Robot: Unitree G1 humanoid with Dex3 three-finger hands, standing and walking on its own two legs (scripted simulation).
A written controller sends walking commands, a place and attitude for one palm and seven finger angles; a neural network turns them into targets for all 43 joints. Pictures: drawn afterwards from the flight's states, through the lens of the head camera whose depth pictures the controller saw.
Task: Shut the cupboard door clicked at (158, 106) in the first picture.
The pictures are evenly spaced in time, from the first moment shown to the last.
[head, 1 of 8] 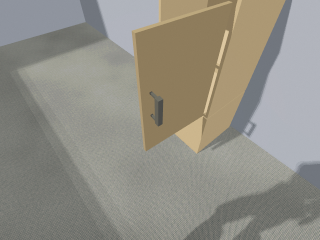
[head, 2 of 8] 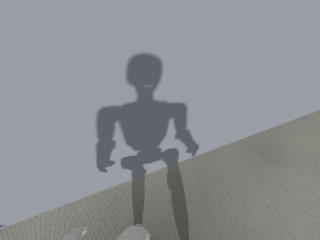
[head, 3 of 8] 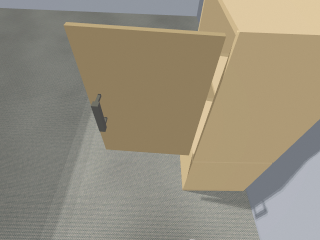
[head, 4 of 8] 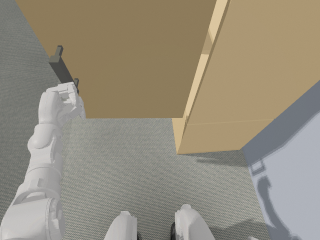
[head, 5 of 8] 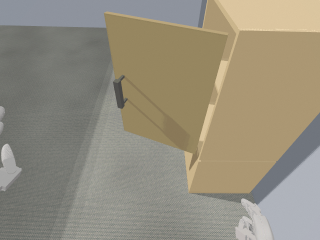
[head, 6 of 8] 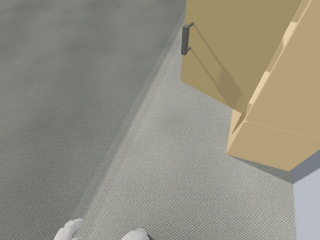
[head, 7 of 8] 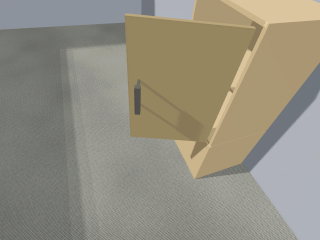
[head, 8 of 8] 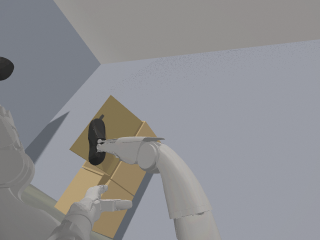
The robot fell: yes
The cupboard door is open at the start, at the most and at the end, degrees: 86 86 68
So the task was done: no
